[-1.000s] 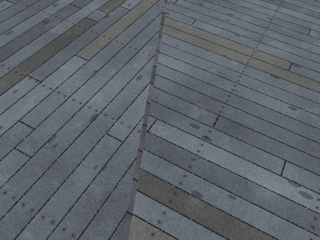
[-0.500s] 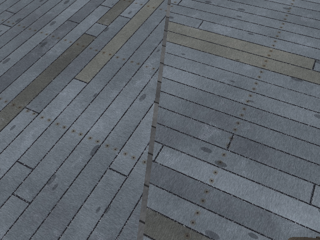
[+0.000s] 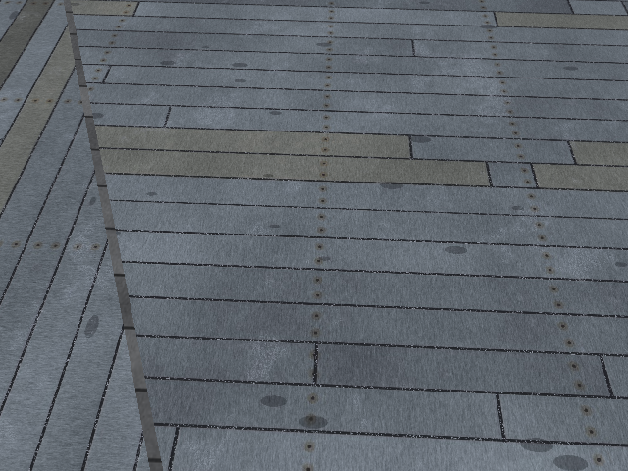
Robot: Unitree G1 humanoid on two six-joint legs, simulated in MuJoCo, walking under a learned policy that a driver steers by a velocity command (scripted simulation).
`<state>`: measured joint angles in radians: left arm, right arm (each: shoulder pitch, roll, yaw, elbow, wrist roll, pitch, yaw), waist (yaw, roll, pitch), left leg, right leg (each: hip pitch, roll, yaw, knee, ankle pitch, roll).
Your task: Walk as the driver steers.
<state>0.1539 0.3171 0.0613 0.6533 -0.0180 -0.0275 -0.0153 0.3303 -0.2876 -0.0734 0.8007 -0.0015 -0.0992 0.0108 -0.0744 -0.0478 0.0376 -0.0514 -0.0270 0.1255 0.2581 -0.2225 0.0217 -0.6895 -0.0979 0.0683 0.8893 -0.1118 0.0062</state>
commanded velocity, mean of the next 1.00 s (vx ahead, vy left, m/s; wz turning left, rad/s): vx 0.32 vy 0.00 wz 0.34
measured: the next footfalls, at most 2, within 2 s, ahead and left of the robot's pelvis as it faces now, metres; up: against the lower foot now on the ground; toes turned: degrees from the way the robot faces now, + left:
right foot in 0.18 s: +0.27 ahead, -0.16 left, +0.00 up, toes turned -3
left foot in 0.66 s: +0.49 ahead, +0.11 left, +0.00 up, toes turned +16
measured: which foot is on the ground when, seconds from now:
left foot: down 0.00-0.18, up 0.20-0.64, down 0.66-1.00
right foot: up 0.00-0.16, down 0.18-0.66, up 0.68-1.00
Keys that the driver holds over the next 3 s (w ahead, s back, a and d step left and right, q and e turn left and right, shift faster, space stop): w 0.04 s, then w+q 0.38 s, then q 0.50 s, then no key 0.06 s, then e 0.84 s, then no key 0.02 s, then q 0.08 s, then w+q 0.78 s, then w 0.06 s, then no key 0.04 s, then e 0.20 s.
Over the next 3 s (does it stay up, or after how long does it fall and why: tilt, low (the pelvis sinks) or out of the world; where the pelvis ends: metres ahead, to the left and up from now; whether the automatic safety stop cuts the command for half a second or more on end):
stays up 0.86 0.05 0.00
